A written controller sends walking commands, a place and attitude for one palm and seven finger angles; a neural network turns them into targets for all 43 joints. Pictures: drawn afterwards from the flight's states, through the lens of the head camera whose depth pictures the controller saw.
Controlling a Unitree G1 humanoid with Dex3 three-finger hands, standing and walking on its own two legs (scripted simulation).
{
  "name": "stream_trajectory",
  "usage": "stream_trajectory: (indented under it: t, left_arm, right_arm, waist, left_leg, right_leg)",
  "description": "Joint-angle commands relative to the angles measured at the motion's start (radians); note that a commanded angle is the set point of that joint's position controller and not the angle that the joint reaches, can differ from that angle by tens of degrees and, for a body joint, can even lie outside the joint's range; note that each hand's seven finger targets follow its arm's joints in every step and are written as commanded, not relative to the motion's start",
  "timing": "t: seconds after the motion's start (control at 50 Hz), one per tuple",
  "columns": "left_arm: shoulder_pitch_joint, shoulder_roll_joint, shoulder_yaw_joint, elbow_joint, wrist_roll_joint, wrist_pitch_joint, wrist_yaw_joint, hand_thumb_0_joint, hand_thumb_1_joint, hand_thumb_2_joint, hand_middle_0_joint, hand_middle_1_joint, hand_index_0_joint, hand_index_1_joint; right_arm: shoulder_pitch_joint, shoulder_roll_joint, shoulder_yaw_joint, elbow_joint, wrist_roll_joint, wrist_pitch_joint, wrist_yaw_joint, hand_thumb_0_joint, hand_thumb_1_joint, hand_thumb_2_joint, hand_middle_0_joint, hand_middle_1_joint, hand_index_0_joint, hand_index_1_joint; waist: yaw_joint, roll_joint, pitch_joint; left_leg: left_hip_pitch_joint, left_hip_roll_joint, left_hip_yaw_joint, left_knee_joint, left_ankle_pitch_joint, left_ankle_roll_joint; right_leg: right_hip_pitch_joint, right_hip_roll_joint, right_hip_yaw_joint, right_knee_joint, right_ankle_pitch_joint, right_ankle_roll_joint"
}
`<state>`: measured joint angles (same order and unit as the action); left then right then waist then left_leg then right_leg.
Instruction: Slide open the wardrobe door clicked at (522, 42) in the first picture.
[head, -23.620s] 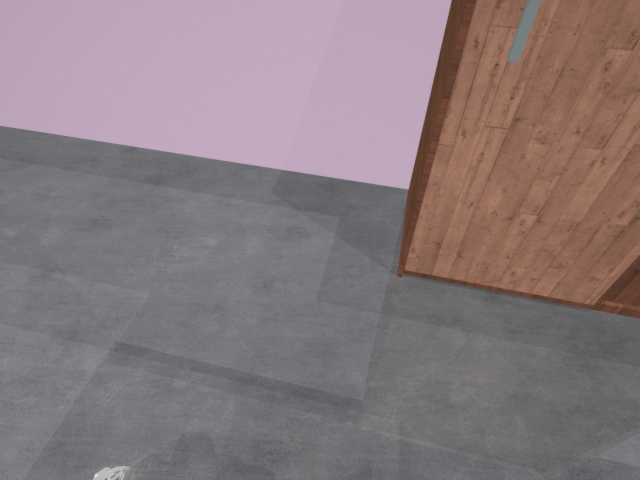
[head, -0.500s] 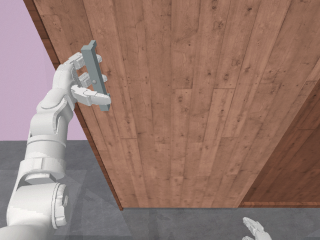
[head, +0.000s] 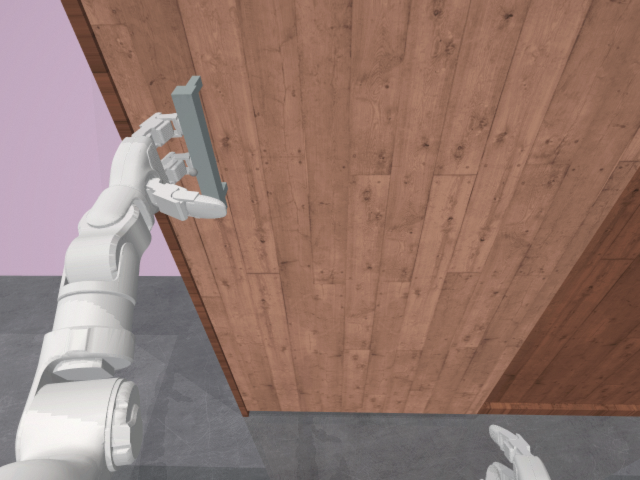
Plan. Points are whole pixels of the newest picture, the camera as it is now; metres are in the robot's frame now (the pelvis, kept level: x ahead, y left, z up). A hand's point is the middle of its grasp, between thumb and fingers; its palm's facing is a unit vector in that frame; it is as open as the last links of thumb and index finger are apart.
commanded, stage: slide the fingers in behind the handle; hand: left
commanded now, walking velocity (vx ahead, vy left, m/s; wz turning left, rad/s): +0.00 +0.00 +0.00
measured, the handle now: (207, 150) +0.46 +0.17 +0.21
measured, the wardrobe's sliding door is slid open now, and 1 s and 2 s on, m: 0.00 0.00 0.00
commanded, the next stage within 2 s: grip the handle and tug to test in 1.24 s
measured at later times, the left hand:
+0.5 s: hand (210, 168) +0.40 +0.15 +0.22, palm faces +0.02 -1.00 +0.02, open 14.0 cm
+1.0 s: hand (213, 171) +0.40 +0.15 +0.22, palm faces +0.06 -1.00 +0.00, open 14.3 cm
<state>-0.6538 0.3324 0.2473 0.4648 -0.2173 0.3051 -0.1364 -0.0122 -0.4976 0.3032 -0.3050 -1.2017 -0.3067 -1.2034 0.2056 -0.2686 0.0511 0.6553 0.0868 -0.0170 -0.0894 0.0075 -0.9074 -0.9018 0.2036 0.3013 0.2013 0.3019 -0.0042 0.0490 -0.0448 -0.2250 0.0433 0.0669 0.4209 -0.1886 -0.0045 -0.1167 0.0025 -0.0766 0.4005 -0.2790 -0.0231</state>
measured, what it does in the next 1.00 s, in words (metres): stands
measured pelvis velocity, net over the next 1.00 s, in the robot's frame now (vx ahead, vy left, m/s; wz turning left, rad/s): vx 0.01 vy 0.00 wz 0.00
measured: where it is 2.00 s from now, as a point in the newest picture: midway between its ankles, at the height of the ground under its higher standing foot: outside the picture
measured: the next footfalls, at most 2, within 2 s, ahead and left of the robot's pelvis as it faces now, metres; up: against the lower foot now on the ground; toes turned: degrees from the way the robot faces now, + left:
none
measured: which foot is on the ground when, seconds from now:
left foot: down 0.00-1.00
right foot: down 0.00-1.00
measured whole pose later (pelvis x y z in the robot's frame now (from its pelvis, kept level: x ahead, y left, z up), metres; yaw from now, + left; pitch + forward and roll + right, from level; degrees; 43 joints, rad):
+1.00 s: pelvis +0.01 +0.00 +0.00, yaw +0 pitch -1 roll +0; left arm -0.60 0.23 0.19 0.30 -0.19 0.35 -0.03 -0.01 -0.50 0.30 -0.28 -1.20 -0.23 -1.19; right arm 0.19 -0.25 0.05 0.66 0.07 0.01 -0.07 0.01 -0.91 -0.90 0.20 0.30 0.20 0.30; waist 0.02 0.05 -0.04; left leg -0.18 0.04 0.06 0.40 -0.19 -0.01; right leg -0.07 0.00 -0.08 0.38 -0.28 -0.02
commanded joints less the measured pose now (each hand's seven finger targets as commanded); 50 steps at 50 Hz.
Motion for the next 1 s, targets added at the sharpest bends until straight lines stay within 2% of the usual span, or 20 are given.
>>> stream_trajectory:
  t: [0.0,0.1,0.16,0.18,0.24,0.3,0.32,0.4,0.42,0.46,0.48,0.52,0.6,0.62,0.64,0.68,0.74,0.84,0.9,0.98]
  left_arm:
    - [-0.504,0.228,0.064,-0.269,-0.002,-0.096,0.020,0.000,-0.500,0.300,-0.300,-1.200,-0.300,-1.200]
    - [-0.486,0.157,0.012,-0.264,-0.001,-0.091,0.018,0.000,-0.500,0.300,-0.300,-1.200,-0.300,-1.200]
    - [-0.413,0.182,0.041,-0.226,0.001,-0.058,0.020,0.000,-0.500,0.300,-0.300,-1.200,-0.300,-1.200]
    - [-0.461,0.156,0.015,-0.267,0.001,-0.055,0.021,0.000,-0.500,0.300,-0.300,-1.200,-0.300,-1.200]
    - [-0.457,0.144,0.019,-0.332,0.002,-0.052,0.036,0.000,-0.500,0.300,-0.300,-1.200,-0.300,-1.200]
    - [-0.474,0.124,0.007,-0.375,0.001,-0.061,0.052,0.000,-0.500,0.300,-0.300,-1.200,-0.300,-1.200]
    - [-0.462,0.095,-0.013,-0.378,0.000,-0.058,0.055,0.000,-0.500,0.300,-0.300,-1.200,-0.300,-1.200]
    - [-0.428,0.113,0.014,-0.395,0.006,-0.041,0.075,0.000,-0.500,0.300,-0.300,-1.200,-0.300,-1.200]
    - [-0.402,0.098,0.006,-0.375,0.007,-0.027,0.076,0.000,-0.500,0.300,-0.300,-1.200,-0.300,-1.200]
    - [-0.371,0.134,0.035,-0.336,0.011,-0.008,0.082,0.000,-0.500,0.300,-0.300,-1.200,-0.300,-1.200]
    - [-0.397,0.099,0.003,-0.337,0.008,-0.001,0.080,0.000,-0.500,0.300,-0.300,-1.200,-0.300,-1.200]
    - [-0.415,0.104,0.003,-0.351,0.012,0.003,0.080,0.000,-0.500,0.300,-0.300,-1.200,-0.300,-1.200]
    - [-0.437,0.077,-0.021,-0.417,0.012,-0.014,0.083,0.000,-0.500,0.300,-0.300,-1.200,-0.300,-1.200]
    - [-0.439,0.054,-0.037,-0.412,0.007,-0.013,0.082,0.000,-0.500,0.300,-0.300,-1.200,-0.300,-1.200]
    - [-0.433,0.084,-0.009,-0.400,0.006,-0.015,0.085,0.000,-0.500,0.300,-0.300,-1.200,-0.300,-1.200]
    - [-0.427,0.073,-0.021,-0.400,0.001,-0.020,0.081,0.000,-0.500,0.300,-0.300,-1.200,-0.300,-1.200]
    - [-0.448,0.021,-0.069,-0.414,0.006,-0.023,0.078,0.000,-0.500,0.300,-0.300,-1.200,-0.300,-1.200]
    - [-0.466,0.050,-0.052,-0.412,0.011,-0.023,0.082,0.000,-0.500,0.300,-0.300,-1.200,-0.300,-1.200]
    - [-0.427,0.036,-0.058,-0.419,0.010,-0.026,0.079,0.000,-0.500,0.300,-0.300,-1.200,-0.300,-1.200]
    - [-0.451,0.023,-0.071,-0.437,0.007,-0.031,0.078,0.000,-0.500,0.300,-0.300,-1.200,-0.300,-1.200]
  right_arm:
    - [-0.096,-0.112,-0.048,-0.145,-0.010,-0.049,-0.008,0.000,-0.900,-0.900,0.200,0.300,0.200,0.300]
    - [-0.098,-0.108,-0.045,-0.146,-0.009,-0.045,-0.002,0.000,-0.900,-0.900,0.200,0.300,0.200,0.300]
    - [-0.102,-0.115,-0.047,-0.146,-0.008,-0.033,-0.003,0.000,-0.900,-0.900,0.200,0.300,0.200,0.300]
    - [-0.109,-0.110,-0.044,-0.152,-0.007,-0.033,-0.002,0.000,-0.900,-0.900,0.200,0.300,0.200,0.300]
    - [-0.115,-0.103,-0.046,-0.160,-0.010,-0.034,0.002,0.000,-0.900,-0.900,0.200,0.300,0.200,0.300]
    - [-0.119,-0.100,-0.047,-0.157,-0.014,-0.035,0.003,0.000,-0.900,-0.900,0.200,0.300,0.200,0.300]
    - [-0.124,-0.098,-0.045,-0.158,-0.013,-0.035,0.003,0.000,-0.900,-0.900,0.200,0.300,0.200,0.300]
    - [-0.131,-0.098,-0.047,-0.154,-0.018,-0.029,0.006,0.000,-0.900,-0.900,0.200,0.300,0.200,0.300]
    - [-0.136,-0.096,-0.043,-0.154,-0.018,-0.025,0.006,0.000,-0.900,-0.900,0.200,0.300,0.200,0.300]
    - [-0.135,-0.103,-0.044,-0.146,-0.019,-0.014,0.004,0.000,-0.900,-0.900,0.200,0.300,0.200,0.300]
    - [-0.140,-0.099,-0.039,-0.149,-0.017,-0.012,0.003,0.000,-0.900,-0.900,0.200,0.300,0.200,0.300]
    - [-0.144,-0.095,-0.039,-0.152,-0.017,-0.012,0.001,0.000,-0.900,-0.900,0.200,0.300,0.200,0.300]
    - [-0.153,-0.088,-0.041,-0.161,-0.017,-0.016,0.005,0.000,-0.900,-0.900,0.200,0.300,0.200,0.300]
    - [-0.153,-0.087,-0.038,-0.159,-0.018,-0.016,0.005,0.000,-0.900,-0.900,0.200,0.300,0.200,0.300]
    - [-0.147,-0.090,-0.040,-0.152,-0.019,-0.015,0.004,0.000,-0.900,-0.900,0.200,0.300,0.200,0.300]
    - [-0.148,-0.094,-0.041,-0.154,-0.020,-0.014,0.004,0.000,-0.900,-0.900,0.200,0.300,0.200,0.300]
    - [-0.156,-0.087,-0.040,-0.156,-0.018,-0.019,0.005,0.000,-0.900,-0.900,0.200,0.300,0.200,0.300]
    - [-0.152,-0.091,-0.042,-0.145,-0.020,-0.019,0.003,0.000,-0.900,-0.900,0.200,0.300,0.200,0.300]
    - [-0.155,-0.088,-0.042,-0.150,-0.021,-0.021,0.006,0.000,-0.900,-0.900,0.200,0.300,0.200,0.300]
    - [-0.156,-0.089,-0.044,-0.148,-0.022,-0.023,0.007,0.000,-0.900,-0.900,0.200,0.300,0.200,0.300]
  waist:
    - [0.008,-0.043,-0.287]
    - [0.001,-0.028,-0.262]
    - [0.016,-0.068,-0.240]
    - [0.010,-0.036,-0.251]
    - [0.018,-0.041,-0.283]
    - [0.011,-0.039,-0.289]
    - [0.011,-0.043,-0.275]
    - [0.025,-0.049,-0.289]
    - [0.027,-0.054,-0.275]
    - [0.031,-0.090,-0.240]
    - [0.020,-0.098,-0.222]
    - [0.020,-0.075,-0.220]
    - [0.019,-0.018,-0.271]
    - [0.015,-0.024,-0.258]
    - [0.017,-0.064,-0.268]
    - [0.016,-0.078,-0.263]
    - [0.009,-0.045,-0.262]
    - [0.007,-0.045,-0.274]
    - [0.017,-0.048,-0.287]
    - [0.010,-0.049,-0.284]
  left_leg:
    - [0.230,-0.039,-0.052,-0.001,0.224,0.063]
    - [0.239,-0.034,-0.054,-0.003,0.232,0.059]
    - [0.220,-0.033,-0.048,-0.008,0.229,0.059]
    - [0.227,-0.034,-0.050,-0.011,0.236,0.058]
    - [0.252,-0.034,-0.055,-0.002,0.280,0.056]
    - [0.272,-0.031,-0.058,-0.004,0.286,0.055]
    - [0.270,-0.030,-0.059,-0.005,0.286,0.054]
    - [0.271,-0.032,-0.055,-0.007,0.303,0.053]
    - [0.256,-0.034,-0.051,-0.011,0.285,0.052]
    - [0.233,-0.032,-0.045,-0.017,0.265,0.054]
    - [0.224,-0.033,-0.046,-0.025,0.246,0.056]
    - [0.230,-0.033,-0.046,-0.022,0.245,0.056]
    - [0.270,-0.035,-0.049,-0.012,0.279,0.053]
    - [0.268,-0.037,-0.047,-0.011,0.277,0.054]
    - [0.264,-0.036,-0.051,-0.012,0.275,0.054]
    - [0.256,-0.036,-0.049,-0.017,0.272,0.056]
    - [0.272,-0.038,-0.049,-0.011,0.273,0.055]
    - [0.273,-0.041,-0.047,-0.009,0.280,0.058]
    - [0.277,-0.042,-0.051,-0.005,0.302,0.057]
    - [0.283,-0.041,-0.053,-0.007,0.304,0.057]
  right_leg:
    - [-0.025,0.012,0.052,-0.048,0.352,0.007]
    - [-0.043,0.016,0.044,-0.050,0.353,0.003]
    - [-0.032,0.015,0.042,-0.055,0.357,0.006]
    - [-0.032,0.012,0.042,-0.052,0.360,0.004]
    - [-0.019,0.017,0.037,-0.042,0.390,-0.001]
    - [-0.024,0.020,0.036,-0.045,0.381,-0.001]
    - [-0.029,0.021,0.034,-0.044,0.379,-0.002]
    - [-0.007,0.020,0.035,-0.043,0.400,-0.003]
    - [-0.008,0.020,0.034,-0.046,0.389,-0.001]
    - [-0.005,0.019,0.036,-0.059,0.377,0.002]
    - [-0.013,0.016,0.037,-0.063,0.363,0.005]
    - [-0.018,0.016,0.039,-0.064,0.360,0.003]
    - [-0.009,0.017,0.042,-0.058,0.381,-0.003]
    - [-0.015,0.018,0.041,-0.060,0.390,-0.001]
    - [-0.006,0.019,0.039,-0.059,0.390,-0.001]
    - [0.004,0.017,0.039,-0.060,0.398,0.002]
    - [-0.016,0.018,0.039,-0.057,0.394,0.001]
    - [-0.006,0.016,0.044,-0.061,0.411,0.002]
    - [0.006,0.016,0.040,-0.051,0.434,0.000]
    - [0.000,0.017,0.037,-0.053,0.433,0.001]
